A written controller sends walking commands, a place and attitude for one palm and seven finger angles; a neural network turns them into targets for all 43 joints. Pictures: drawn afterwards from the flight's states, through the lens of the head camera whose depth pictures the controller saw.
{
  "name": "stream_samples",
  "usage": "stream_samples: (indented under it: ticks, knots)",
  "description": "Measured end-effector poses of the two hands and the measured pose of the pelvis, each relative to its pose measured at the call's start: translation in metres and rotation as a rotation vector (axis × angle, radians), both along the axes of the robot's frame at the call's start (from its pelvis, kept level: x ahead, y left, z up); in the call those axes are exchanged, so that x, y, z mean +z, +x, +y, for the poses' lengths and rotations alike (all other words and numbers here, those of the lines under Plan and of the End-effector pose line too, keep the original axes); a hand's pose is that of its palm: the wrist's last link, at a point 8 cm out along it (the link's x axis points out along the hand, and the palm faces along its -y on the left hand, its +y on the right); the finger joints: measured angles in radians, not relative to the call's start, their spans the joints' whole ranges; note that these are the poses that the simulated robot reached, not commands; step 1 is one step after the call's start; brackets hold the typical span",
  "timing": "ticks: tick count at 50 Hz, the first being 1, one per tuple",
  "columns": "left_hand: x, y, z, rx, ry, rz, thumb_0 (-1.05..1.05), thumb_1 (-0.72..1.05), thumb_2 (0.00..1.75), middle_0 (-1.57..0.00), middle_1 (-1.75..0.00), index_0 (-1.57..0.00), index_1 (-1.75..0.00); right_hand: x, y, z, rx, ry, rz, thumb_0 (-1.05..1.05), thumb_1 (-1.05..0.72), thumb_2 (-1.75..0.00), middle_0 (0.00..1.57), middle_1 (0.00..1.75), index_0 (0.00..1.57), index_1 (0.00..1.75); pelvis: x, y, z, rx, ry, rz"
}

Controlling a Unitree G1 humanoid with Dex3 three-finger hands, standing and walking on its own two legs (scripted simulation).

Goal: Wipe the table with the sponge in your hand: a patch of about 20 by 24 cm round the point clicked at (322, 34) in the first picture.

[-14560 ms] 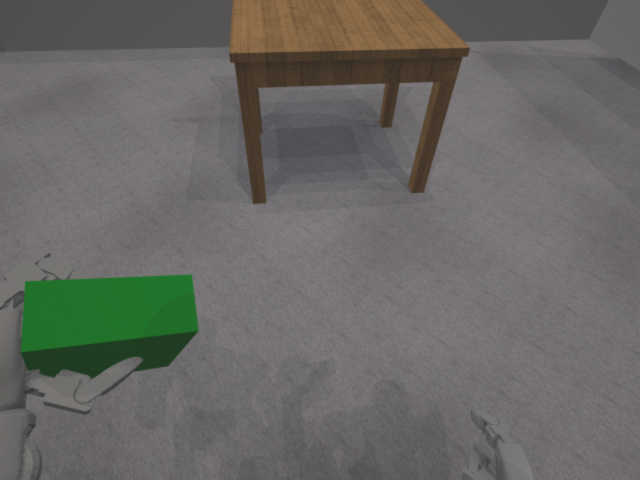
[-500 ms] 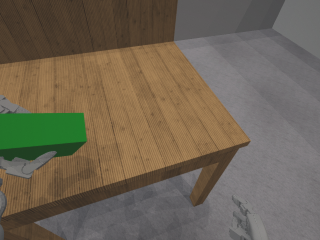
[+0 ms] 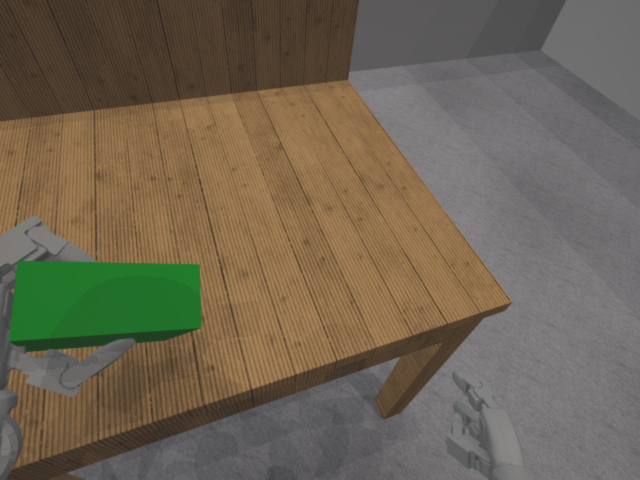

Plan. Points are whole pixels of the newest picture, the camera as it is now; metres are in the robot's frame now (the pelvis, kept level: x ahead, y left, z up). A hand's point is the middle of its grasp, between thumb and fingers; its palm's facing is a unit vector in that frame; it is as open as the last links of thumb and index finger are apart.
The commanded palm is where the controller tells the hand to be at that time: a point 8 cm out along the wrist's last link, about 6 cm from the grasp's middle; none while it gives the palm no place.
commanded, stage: come to a stop and stand still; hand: left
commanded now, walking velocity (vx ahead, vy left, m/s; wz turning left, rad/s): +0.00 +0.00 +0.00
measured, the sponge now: (134, 309) +0.24 +0.20 +0.14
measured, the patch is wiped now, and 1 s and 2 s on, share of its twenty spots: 0.00 0.00 0.00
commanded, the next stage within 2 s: look again from close up in 0.74 s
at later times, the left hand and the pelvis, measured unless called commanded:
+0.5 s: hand (72, 331) +0.21 +0.24 +0.16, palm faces +0.37 -0.85 -0.37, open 9.6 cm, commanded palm +0.15 +0.27 +0.17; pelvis -0.01 -0.01 +0.00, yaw +0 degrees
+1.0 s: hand (66, 331) +0.21 +0.24 +0.15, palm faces +0.37 -0.85 -0.38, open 9.6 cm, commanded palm +0.15 +0.28 +0.17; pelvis -0.01 +0.00 +0.00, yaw +0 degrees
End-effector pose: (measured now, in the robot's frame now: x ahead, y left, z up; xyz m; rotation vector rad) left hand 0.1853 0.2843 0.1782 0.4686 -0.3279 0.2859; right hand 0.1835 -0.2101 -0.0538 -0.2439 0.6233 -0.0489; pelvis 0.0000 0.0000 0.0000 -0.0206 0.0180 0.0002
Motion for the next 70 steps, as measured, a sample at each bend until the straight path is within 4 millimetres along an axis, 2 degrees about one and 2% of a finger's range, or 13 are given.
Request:
stream_samples:
  ticks: [7,24,33,44,62,65,68,70]
  knots:
    - [-0.005,-0.007,0.003,0.041,-0.017,0.044,-0.01,-0.45,1.02,-0.78,-1.35,-0.78,-1.36,0.003,0.004,-0.005,-0.001,-0.011,-0.001,0.01,-0.9,-0.9,0.2,0.3,0.2,0.3,0.001,0.0,-0.003,0.003,-0.004,0.0]
    - [-0.008,-0.018,-0.006,0.066,-0.048,0.064,-0.01,-0.45,1.02,-0.78,-1.36,-0.78,-1.36,-0.008,-0.03,-0.024,-0.052,-0.019,0.061,0.01,-0.9,-0.9,0.2,0.3,0.2,0.3,0.003,-0.011,-0.01,0.003,-0.006,-0.01]
    - [-0.008,-0.021,-0.006,0.056,-0.034,0.075,-0.01,-0.45,1.02,-0.78,-1.36,-0.78,-1.36,-0.01,-0.039,-0.027,-0.067,-0.024,0.072,0.01,-0.9,-0.9,0.2,0.3,0.2,0.3,0.003,-0.015,-0.008,0.004,-0.006,-0.009]
    - [-0.011,-0.021,-0.001,0.072,-0.042,0.087,-0.01,-0.45,1.02,-0.78,-1.36,-0.78,-1.36,-0.01,-0.032,-0.02,-0.051,-0.023,0.07,0.01,-0.9,-0.9,0.2,0.3,0.2,0.3,0.003,-0.013,-0.005,0.006,-0.006,-0.007]
    - [-0.011,-0.01,0.002,0.069,-0.051,0.088,-0.01,-0.45,1.03,-0.78,-1.36,-0.78,-1.36,-0.007,-0.013,-0.01,-0.032,-0.02,0.059,0.01,-0.9,-0.9,0.2,0.3,0.2,0.3,0.004,-0.003,-0.002,0.009,-0.004,0.001]
    - [0.016,0.006,0.014,0.066,0.124,0.032,-0.01,-0.45,1.03,-0.78,-1.35,-0.78,-1.36,-0.013,-0.013,-0.008,0.03,-0.053,0.078,0.01,-0.9,-0.9,0.2,0.3,0.2,0.3,-0.001,-0.007,-0.006,0.043,0.006,-0.012]
    - [0.034,0.015,0.028,0.127,0.066,0.031,-0.01,-0.45,1.03,-0.78,-1.36,-0.78,-1.36,-0.021,-0.01,-0.01,0.069,-0.032,0.097,0.01,-0.9,-0.9,0.2,0.3,0.2,0.3,-0.002,-0.007,-0.009,0.03,0.016,-0.02]
    - [0.032,0.014,0.025,0.143,0.034,0.09,-0.01,-0.45,1.03,-0.77,-1.36,-0.78,-1.37,-0.022,-0.007,-0.013,0.062,-0.002,0.083,0.01,-0.9,-0.9,0.2,0.3,0.2,0.3,-0.003,-0.007,-0.01,0.014,0.017,-0.026]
